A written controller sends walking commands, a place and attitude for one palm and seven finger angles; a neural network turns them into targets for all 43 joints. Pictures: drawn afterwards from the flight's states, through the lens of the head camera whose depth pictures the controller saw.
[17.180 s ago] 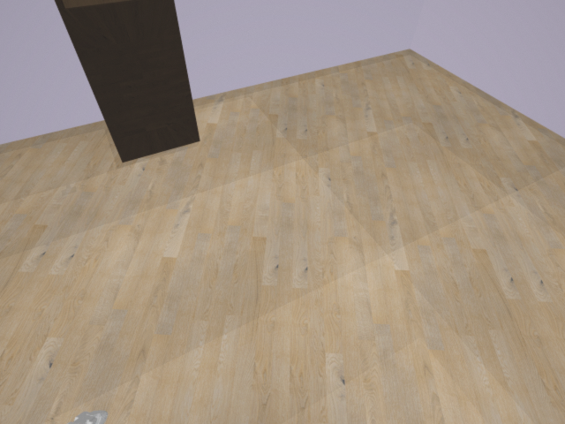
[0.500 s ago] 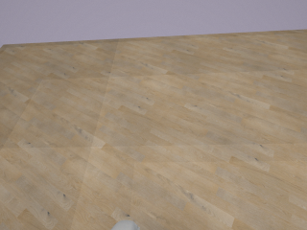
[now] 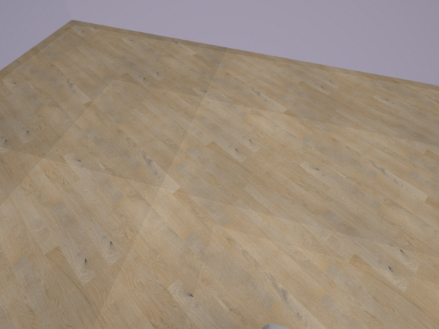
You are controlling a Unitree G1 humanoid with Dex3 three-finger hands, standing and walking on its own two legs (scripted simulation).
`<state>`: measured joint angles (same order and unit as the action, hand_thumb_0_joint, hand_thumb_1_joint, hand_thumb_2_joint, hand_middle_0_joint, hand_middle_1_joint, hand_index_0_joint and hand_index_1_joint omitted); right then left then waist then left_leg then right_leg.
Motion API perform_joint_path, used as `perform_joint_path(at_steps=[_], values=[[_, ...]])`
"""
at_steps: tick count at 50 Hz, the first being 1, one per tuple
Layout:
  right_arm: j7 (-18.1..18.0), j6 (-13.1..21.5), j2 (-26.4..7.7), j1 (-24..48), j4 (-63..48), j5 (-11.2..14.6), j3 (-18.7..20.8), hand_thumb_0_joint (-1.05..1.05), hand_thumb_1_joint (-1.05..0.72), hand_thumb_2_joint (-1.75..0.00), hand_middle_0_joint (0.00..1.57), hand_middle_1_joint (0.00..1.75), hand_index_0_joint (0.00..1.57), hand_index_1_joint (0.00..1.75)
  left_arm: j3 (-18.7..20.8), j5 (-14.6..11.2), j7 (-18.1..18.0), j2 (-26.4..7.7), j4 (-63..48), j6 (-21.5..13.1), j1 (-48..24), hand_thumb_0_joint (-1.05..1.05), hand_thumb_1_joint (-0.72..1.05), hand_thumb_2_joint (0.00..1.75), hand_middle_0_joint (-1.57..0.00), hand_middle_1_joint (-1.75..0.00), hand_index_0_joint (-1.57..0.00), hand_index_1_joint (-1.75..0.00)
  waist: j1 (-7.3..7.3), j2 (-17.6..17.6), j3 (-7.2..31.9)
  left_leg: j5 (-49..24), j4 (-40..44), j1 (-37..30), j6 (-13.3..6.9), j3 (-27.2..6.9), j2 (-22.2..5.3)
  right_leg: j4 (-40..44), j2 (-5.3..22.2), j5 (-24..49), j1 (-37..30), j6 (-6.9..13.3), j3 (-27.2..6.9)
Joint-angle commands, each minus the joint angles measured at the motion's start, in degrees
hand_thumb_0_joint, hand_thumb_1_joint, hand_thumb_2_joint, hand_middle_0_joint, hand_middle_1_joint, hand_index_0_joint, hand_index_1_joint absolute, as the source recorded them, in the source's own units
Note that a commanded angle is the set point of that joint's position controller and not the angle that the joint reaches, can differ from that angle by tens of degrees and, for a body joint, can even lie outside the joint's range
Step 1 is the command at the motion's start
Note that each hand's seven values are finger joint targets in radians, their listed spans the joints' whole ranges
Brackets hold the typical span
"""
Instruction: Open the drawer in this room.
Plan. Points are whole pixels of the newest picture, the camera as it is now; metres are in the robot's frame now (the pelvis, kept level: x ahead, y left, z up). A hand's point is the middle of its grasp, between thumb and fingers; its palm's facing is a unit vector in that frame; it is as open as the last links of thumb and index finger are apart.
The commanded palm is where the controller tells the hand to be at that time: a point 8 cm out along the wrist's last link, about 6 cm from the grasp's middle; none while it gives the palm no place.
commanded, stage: turn or walk to find it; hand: left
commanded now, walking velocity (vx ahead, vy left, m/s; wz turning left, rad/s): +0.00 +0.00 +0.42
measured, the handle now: out of the picture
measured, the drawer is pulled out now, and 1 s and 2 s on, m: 0.00 0.00 0.00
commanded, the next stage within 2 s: stand and wait in 1.34 s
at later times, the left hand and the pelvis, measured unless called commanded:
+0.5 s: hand out of the picture +0.00 +0.15 -0.16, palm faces +0.27 -0.93 -0.26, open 7.4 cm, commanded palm none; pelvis -0.02 -0.05 +0.00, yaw +14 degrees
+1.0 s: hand out of the picture -0.07 +0.20 -0.17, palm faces +0.47 -0.85 -0.25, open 7.4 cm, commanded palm none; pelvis -0.05 -0.02 +0.00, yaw +26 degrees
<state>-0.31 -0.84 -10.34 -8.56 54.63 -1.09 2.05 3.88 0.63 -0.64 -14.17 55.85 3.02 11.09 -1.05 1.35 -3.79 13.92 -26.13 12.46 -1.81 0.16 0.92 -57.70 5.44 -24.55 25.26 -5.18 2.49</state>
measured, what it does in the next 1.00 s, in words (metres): steps on the spot, turning left: right foot, then left foot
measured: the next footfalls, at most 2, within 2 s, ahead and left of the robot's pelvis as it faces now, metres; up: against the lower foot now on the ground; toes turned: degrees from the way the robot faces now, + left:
right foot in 0.18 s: +0.05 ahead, -0.14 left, +0.00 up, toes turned +0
left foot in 0.66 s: -0.05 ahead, +0.09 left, +0.00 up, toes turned +24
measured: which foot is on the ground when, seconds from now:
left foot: down 0.00-0.18, up 0.20-0.64, down 0.66-1.00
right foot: up 0.00-0.16, down 0.18-0.66, up 0.68-1.00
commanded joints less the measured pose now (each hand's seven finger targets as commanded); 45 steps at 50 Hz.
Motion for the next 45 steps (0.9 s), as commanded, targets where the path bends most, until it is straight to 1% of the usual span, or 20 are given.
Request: perform_joint_path(at_steps=[1, 5, 7, 8, 9, 10, 11, 13, 15, 21, 27, 29, 31, 32, 33, 34, 36, 38, 39, 45], values=[[-0.5, 0.3, -12.2, -4.4, -2.0, -0.3, 3.6, 0.0, -0.9, -0.9, 0.2, 0.3, 0.2, 0.3, 0.2, 0.0, -0.3, -2.8, -5.8, -1.5, -3.1, 0.0, 0.9, 0.9, -0.2, -0.3, -0.2, -0.3, 3.05, -10.4, 5.3, -28.8, 5.2, -7.8, -8.2, -14.3, -14.6, 6.3, -0.7, -1.9, 2.2, 0.2, -0.3], [-0.4, -0.2, -12.3, -2.1, -2.9, -0.4, 4.0, 0.0, -0.9, -0.9, 0.2, 0.3, 0.2, 0.3, 0.1, -0.4, -0.4, -2.5, -5.4, -2.1, 0.4, 0.0, 0.9, 0.9, -0.2, -0.3, -0.2, -0.3, 1.25, -11.6, 6.7, -28.9, 2.1, -3.3, -7.0, -16.3, -12.8, 20.2, -3.2, 2.1, -7.0, 1.1, 1.0], [-0.2, -0.2, -11.1, -1.7, -3.3, 0.1, 3.9, 0.0, -0.9, -0.9, 0.2, 0.3, 0.2, 0.3, 0.5, -0.3, -0.6, -3.8, -4.4, -3.0, 4.4, 0.0, 0.9, 0.9, -0.2, -0.3, -0.2, -0.3, -0.98, -7.7, 7.8, -20.9, -2.5, 3.0, -3.7, -15.4, -9.5, 34.5, -2.3, 13.5, -17.9, 1.5, 0.9], [0.1, 0.0, -8.2, -2.5, -3.7, 0.7, 3.7, 0.0, -0.9, -0.9, 0.2, 0.3, 0.2, 0.3, 1.0, 0.5, -1.0, -7.5, -4.2, -3.7, 6.4, 0.0, 0.9, 0.9, -0.2, -0.3, -0.2, -0.3, -1.59, 2.2, 9.0, -7.0, -9.9, 11.3, 0.1, -10.1, -4.3, 39.2, 6.8, 17.4, -26.3, 3.8, -7.1], [0.3, 0.0, -5.3, -2.2, -5.5, 0.6, 3.0, 0.0, -0.9, -0.9, 0.2, 0.3, 0.2, 0.3, 1.9, 1.0, -1.3, -12.0, -4.5, -3.8, 6.5, 0.0, 0.9, 0.9, -0.2, -0.3, -0.2, -0.3, -1.87, 15.4, 7.1, 17.6, -21.9, 20.4, 3.5, -2.6, 3.1, 40.3, 20.2, 26.0, -27.2, 10.6, -19.4], [0.0, -1.2, -8.2, -1.8, -4.9, 0.0, 3.9, 0.0, -0.9, -0.9, 0.2, 0.3, 0.2, 0.3, 2.1, 0.3, -1.4, -11.3, -5.1, -3.9, 6.0, 0.0, 0.9, 0.9, -0.2, -0.3, -0.2, -0.3, -2.31, 15.2, 6.3, 20.5, -31.9, 18.2, 3.2, -6.3, 0.7, 42.2, 22.6, 24.3, -18.7, 13.8, -20.2], [0.1, -1.9, -8.4, -1.4, -4.4, 0.1, 4.2, 0.0, -0.9, -0.9, 0.2, 0.3, 0.2, 0.3, 1.9, 0.3, -1.6, -9.9, -5.9, -3.4, 2.6, 0.0, 0.9, 0.9, -0.2, -0.3, -0.2, -0.3, -0.68, 11.2, 2.7, 17.8, -38.9, 18.3, 3.0, -6.5, -0.1, 43.0, 20.9, 19.3, -13.9, 14.5, -18.6], [0.9, -2.3, -7.3, -3.4, -1.9, -0.2, 4.1, 0.0, -0.9, -0.9, 0.2, 0.3, 0.2, 0.3, 0.9, 0.3, -1.4, -6.4, -7.1, -3.6, -2.3, 0.0, 0.9, 0.9, -0.2, -0.3, -0.2, -0.3, 1.93, 4.4, -0.2, 10.2, -44.3, 18.6, 3.7, -5.0, -1.7, 41.3, 14.7, 18.1, -11.6, 12.1, -8.4], [1.2, -2.4, -6.9, -5.5, -1.1, -0.3, 3.8, 0.0, -0.9, -0.9, 0.2, 0.3, 0.2, 0.3, 0.6, 0.4, -1.3, -5.5, -7.3, -4.0, -2.3, 0.0, 0.9, 0.9, -0.2, -0.3, -0.2, -0.3, 2.11, 6.8, 1.2, 7.0, -44.8, 18.4, 4.8, -3.5, -2.3, 41.0, 13.1, 20.0, -13.1, 11.2, -4.0], [1.2, -2.3, -6.1, -1.4, -1.5, 0.0, 3.0, 0.0, -0.9, -0.9, 0.2, 0.3, 0.2, 0.3, 1.2, 0.8, -1.3, -7.0, -4.6, -3.9, 3.8, 0.0, 0.9, 0.9, -0.2, -0.3, -0.2, -0.3, -0.67, 7.3, 2.4, 10.5, -33.5, 17.0, 6.1, -0.3, -3.2, 39.1, 14.7, 28.9, -19.6, 12.3, -1.1], [1.0, -1.3, -5.4, 1.5, -2.5, 0.7, 1.9, 0.0, -0.9, -0.9, 0.2, 0.3, 0.2, 0.3, 1.9, 1.2, -1.1, -9.1, -2.8, -3.3, 5.9, 0.0, 0.9, 0.9, -0.2, -0.3, -0.2, -0.3, -2.23, 9.9, 5.0, 13.8, -19.2, 11.2, 4.9, 3.3, -3.0, 35.6, 16.4, 34.4, -21.5, 13.6, 0.1], [0.8, -0.9, -5.4, 0.4, -2.3, 0.7, 1.8, 0.0, -0.9, -0.9, 0.2, 0.3, 0.2, 0.3, 2.0, 1.1, -1.0, -9.6, -2.2, -3.1, 5.5, 0.0, 0.9, 0.9, -0.2, -0.3, -0.2, -0.3, -1.29, 9.6, 5.7, 11.2, -13.2, 7.9, 4.5, 4.7, -2.3, 33.5, 16.2, 34.9, -21.0, 12.6, 1.2], [0.8, -0.4, -6.3, -3.1, -1.6, 0.6, 1.9, 0.0, -0.9, -0.9, 0.2, 0.3, 0.2, 0.3, 2.1, 0.6, -0.9, -9.0, -2.0, -2.8, 3.8, 0.0, 0.9, 0.9, -0.2, -0.3, -0.2, -0.3, 1.07, 7.2, 6.9, 1.9, -1.2, -0.4, 3.6, 4.8, -2.9, 28.1, 14.8, 29.7, -17.1, 9.2, 4.7], [0.9, 0.3, -9.3, -4.9, -1.3, 0.4, 2.6, 0.0, -0.9, -0.9, 0.2, 0.3, 0.2, 0.3, 1.9, 0.1, -0.8, -7.5, -2.6, -2.3, 4.5, 0.0, 0.9, 0.9, -0.2, -0.3, -0.2, -0.3, 2.36, -0.9, 8.1, -5.4, 5.0, -8.5, 2.1, -0.1, -6.7, 20.7, 12.0, 22.2, -9.5, 6.0, 7.1], [0.6, 0.5, -15.1, -6.4, -1.7, -0.1, 3.9, 0.0, -0.9, -0.9, 0.2, 0.3, 0.2, 0.3, 1.1, -0.3, -0.4, -3.9, -4.5, -1.9, 4.3, 0.0, 0.9, 0.9, -0.2, -0.3, -0.2, -0.3, 3.22, -17.8, 7.1, -21.1, 7.5, -13.8, -4.0, -18.6, -20.6, 9.8, 4.0, -3.5, 5.0, 1.5, 9.6], [0.2, -0.1, -17.3, -8.6, -1.0, 0.0, 4.3, 0.0, -0.9, -0.9, 0.2, 0.3, 0.2, 0.3, 0.2, 0.3, -0.5, -3.2, -6.2, -1.4, 0.5, 0.0, 0.9, 0.9, -0.2, -0.3, -0.2, -0.3, 4.85, -16.9, 5.7, -28.4, 8.5, -10.3, -8.7, -20.7, -25.5, 1.7, 2.3, -12.4, 6.6, 1.4, 5.0], [-0.9, 0.0, -14.4, -5.6, -0.8, -0.1, 3.6, 0.0, -0.9, -0.9, 0.2, 0.3, 0.2, 0.3, 0.6, 0.2, -0.7, -3.9, -5.1, -0.8, -2.2, 0.0, 0.9, 0.9, -0.2, -0.3, -0.2, -0.3, 3.77, -16.5, 4.7, -26.9, 7.5, -7.1, -8.0, -16.8, -20.8, -4.8, 2.3, -7.2, 7.2, 1.3, -0.5], [-1.0, 0.4, -12.1, -0.9, -2.3, 0.0, 2.7, 0.0, -0.9, -0.9, 0.2, 0.3, 0.2, 0.3, 0.9, 0.3, 0.0, -4.1, -3.2, -1.1, 0.4, 0.0, 0.9, 0.9, -0.2, -0.3, -0.2, -0.3, 1.29, -10.8, 3.9, -26.6, 7.0, -6.6, -7.0, -10.9, -16.0, -6.6, 1.5, -0.6, 6.5, 0.9, -0.4], [-0.9, 0.6, -11.8, -0.8, -2.4, 0.1, 2.6, 0.0, -0.9, -0.9, 0.2, 0.3, 0.2, 0.3, 0.8, 0.2, 0.1, -4.1, -2.8, -1.1, 0.9, 0.0, 0.9, 0.9, -0.2, -0.3, -0.2, -0.3, 1.15, -9.7, 3.8, -27.2, 7.2, -6.3, -6.7, -10.0, -15.1, -6.5, 1.4, 0.7, 5.8, 0.7, -0.4], [-0.6, 0.5, -12.1, -2.9, -2.2, 0.1, 3.1, 0.0, -0.9, -0.9, 0.2, 0.3, 0.2, 0.3, 0.4, 0.1, -0.3, -3.5, -4.1, -0.9, -0.7, 0.0, 0.9, 0.9, -0.2, -0.3, -0.2, -0.3, 1.91, -9.0, 3.4, -23.0, 8.0, -6.2, -7.9, -12.7, -14.8, -0.2, 0.5, 0.7, 4.3, -0.1, -0.7]])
